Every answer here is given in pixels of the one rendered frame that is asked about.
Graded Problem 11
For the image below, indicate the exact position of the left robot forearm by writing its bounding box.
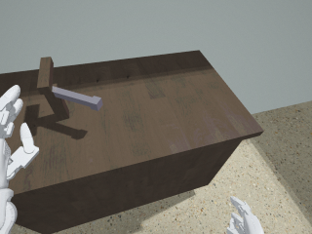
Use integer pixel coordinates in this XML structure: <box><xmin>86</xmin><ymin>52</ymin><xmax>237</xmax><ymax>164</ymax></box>
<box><xmin>0</xmin><ymin>188</ymin><xmax>18</xmax><ymax>234</ymax></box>

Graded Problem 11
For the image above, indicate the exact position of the robot right hand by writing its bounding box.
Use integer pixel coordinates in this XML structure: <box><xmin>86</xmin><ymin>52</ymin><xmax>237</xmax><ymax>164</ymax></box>
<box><xmin>227</xmin><ymin>196</ymin><xmax>264</xmax><ymax>234</ymax></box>

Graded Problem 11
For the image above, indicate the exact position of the counter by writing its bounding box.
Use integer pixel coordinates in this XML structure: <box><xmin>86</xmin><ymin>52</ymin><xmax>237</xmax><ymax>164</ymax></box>
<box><xmin>0</xmin><ymin>50</ymin><xmax>264</xmax><ymax>234</ymax></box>

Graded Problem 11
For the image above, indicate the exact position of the robot left hand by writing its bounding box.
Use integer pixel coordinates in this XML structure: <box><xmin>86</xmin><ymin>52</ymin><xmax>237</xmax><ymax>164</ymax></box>
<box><xmin>0</xmin><ymin>85</ymin><xmax>39</xmax><ymax>189</ymax></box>

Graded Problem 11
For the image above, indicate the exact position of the tap lever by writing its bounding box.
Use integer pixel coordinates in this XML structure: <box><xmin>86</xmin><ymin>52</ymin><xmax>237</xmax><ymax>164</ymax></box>
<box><xmin>52</xmin><ymin>86</ymin><xmax>103</xmax><ymax>111</ymax></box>

